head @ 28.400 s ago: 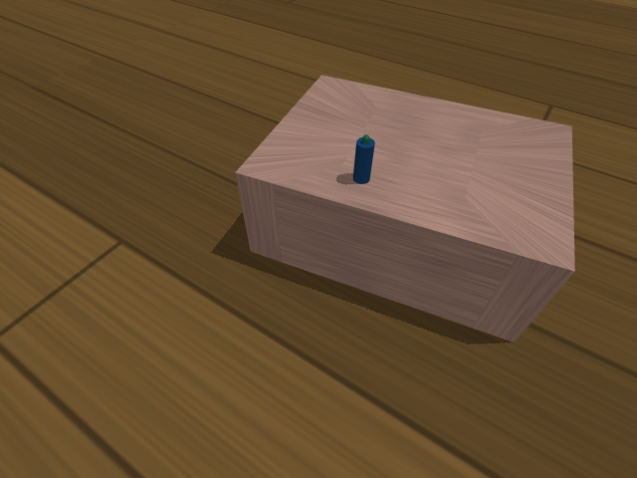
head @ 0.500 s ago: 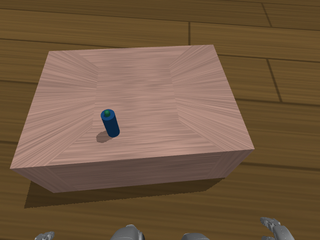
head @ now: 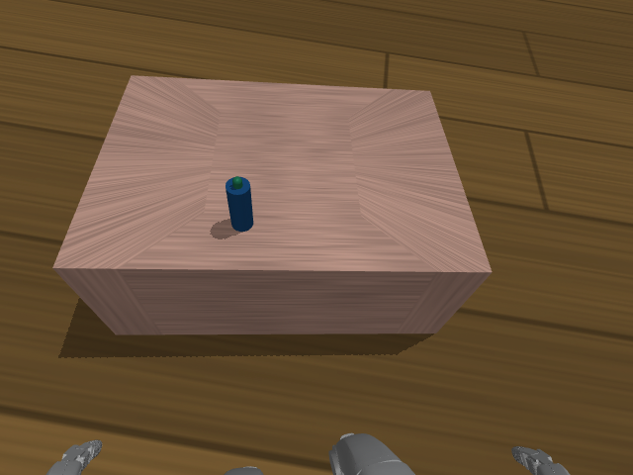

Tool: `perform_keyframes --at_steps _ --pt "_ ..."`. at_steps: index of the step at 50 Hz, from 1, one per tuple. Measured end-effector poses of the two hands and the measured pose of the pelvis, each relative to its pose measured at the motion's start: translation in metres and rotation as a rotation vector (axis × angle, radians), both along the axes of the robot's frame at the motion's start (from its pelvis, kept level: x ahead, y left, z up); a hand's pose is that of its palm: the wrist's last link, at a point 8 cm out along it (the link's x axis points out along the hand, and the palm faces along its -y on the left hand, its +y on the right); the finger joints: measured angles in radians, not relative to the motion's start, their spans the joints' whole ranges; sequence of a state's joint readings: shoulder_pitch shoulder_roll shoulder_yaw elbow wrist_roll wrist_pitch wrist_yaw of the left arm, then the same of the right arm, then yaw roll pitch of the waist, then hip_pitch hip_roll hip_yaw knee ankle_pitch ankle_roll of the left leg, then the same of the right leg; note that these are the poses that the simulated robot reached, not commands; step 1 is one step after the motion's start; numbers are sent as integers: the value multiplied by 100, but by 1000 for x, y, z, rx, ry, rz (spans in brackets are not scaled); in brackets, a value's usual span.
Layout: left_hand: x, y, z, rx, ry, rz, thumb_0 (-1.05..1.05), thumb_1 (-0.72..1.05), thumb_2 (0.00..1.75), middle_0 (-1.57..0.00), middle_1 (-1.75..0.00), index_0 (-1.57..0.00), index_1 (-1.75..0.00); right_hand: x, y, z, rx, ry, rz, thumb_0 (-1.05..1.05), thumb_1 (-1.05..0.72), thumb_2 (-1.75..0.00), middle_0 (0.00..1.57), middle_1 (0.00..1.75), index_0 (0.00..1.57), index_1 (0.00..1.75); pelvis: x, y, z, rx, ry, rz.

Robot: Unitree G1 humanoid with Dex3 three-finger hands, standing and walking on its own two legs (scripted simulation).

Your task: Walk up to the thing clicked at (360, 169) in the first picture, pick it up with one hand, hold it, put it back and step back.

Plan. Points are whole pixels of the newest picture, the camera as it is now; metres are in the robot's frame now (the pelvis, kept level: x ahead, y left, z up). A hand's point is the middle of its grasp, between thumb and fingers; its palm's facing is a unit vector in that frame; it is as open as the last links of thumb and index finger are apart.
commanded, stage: step back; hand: left
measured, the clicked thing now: (239, 202) +0.72 +0.15 -0.26
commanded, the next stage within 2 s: none
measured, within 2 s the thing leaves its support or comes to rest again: neither
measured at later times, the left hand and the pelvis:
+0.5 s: hand out of the picture -0.06 +0.22 -0.13, palm faces -0.03 -0.90 -0.43, open 7.4 cm; pelvis -0.16 -0.05 +0.00, yaw -1 degrees
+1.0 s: hand out of the picture -0.26 +0.19 -0.16, palm faces -0.04 -0.91 -0.40, open 7.4 cm; pelvis -0.34 -0.08 -0.02, yaw -2 degrees
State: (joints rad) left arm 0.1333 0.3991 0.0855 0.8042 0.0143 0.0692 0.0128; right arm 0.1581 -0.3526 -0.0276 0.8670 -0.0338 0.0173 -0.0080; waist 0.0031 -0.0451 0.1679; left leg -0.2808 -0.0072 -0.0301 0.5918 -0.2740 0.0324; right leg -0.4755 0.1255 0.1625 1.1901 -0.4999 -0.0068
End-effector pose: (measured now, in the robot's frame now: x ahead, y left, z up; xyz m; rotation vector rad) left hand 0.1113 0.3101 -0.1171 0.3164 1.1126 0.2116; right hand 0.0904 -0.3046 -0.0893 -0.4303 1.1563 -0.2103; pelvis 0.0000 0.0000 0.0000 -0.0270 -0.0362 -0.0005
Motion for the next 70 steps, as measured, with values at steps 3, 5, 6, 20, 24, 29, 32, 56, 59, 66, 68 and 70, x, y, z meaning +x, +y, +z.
perform_keyframes --at_steps 3,5,6,20,24,29,32,56,59,66,68,70 --pt "-27 -1 -2 4 38 -9 1 90 90 -20 -30 -20 -30 -10 -4 5 -6 -35 -6 1 -90 -90 21 31 21 30 -18 -3 1 -2 5 -20" --pt "-45 -2 -3 12 69 -19 1 90 90 -20 -30 -20 -30 -17 -8 6 -7 -63 -10 1 -90 -90 21 31 21 30 -30 -6 1 -1 7 -35" --pt "-54 -4 -4 16 83 -24 1 90 90 -20 -30 -20 -30 -21 -11 6 -7 -76 -11 1 -90 -90 21 31 21 30 -37 -8 0 0 7 -43" --pt "-168 -48 18 68 103 -28 1 90 90 -20 -30 -20 -30 -133 -64 -24 38 -49 -73 1 -91 -90 21 30 21 30 -131 -45 -5 57 -3 -57" --pt "-175 -49 25 87 47 -32 1 90 90 -20 -30 -20 -30 -171 -64 -28 39 10 -58 1 -91 -90 21 30 20 30 -153 -48 -4 58 3 -26" --pt "-183 -43 17 78 -50 -33 1 90 90 -20 -30 -20 -30 -210 -55 -34 29 68 -21 1 -91 -90 21 30 20 30 -188 -45 -13 41 3 27" --pt "-194 -40 7 53 -71 -21 1 90 90 -20 -30 -20 -30 -230 -46 -33 28 74 -10 1 -91 -90 21 30 21 30 -211 -43 -16 63 -16 30" --pt "-436 -74 16 88 106 30 1 90 90 -20 -30 -20 -30 -359 -92 -28 50 -33 -7 1 -91 -90 20 30 20 30 -374 -80 -7 42 -5 -7" --pt "-450 -64 18 100 68 48 1 90 90 -20 -30 -20 -30 -389 -89 -34 50 36 8 1 -91 -90 20 30 20 30 -387 -77 -9 33 -4 25" --pt "-479 -43 9 77 62 95 1 90 90 -20 -30 -20 -30 -435 -68 -33 61 93 4 1 -91 -90 21 30 21 30 -407 -65 -9 48 -18 59" --pt "-483 -44 9 59 77 96 1 90 90 -20 -30 -20 -30 -441 -63 -28 68 84 3 1 -91 -90 21 30 21 30 -409 -65 -5 41 -17 58" --pt "-486 -47 8 45 85 90 1 90 90 -20 -30 -20 -30 -441 -61 -26 75 71 4 1 -90 -90 21 30 21 30 -410 -67 -3 35 -16 54"
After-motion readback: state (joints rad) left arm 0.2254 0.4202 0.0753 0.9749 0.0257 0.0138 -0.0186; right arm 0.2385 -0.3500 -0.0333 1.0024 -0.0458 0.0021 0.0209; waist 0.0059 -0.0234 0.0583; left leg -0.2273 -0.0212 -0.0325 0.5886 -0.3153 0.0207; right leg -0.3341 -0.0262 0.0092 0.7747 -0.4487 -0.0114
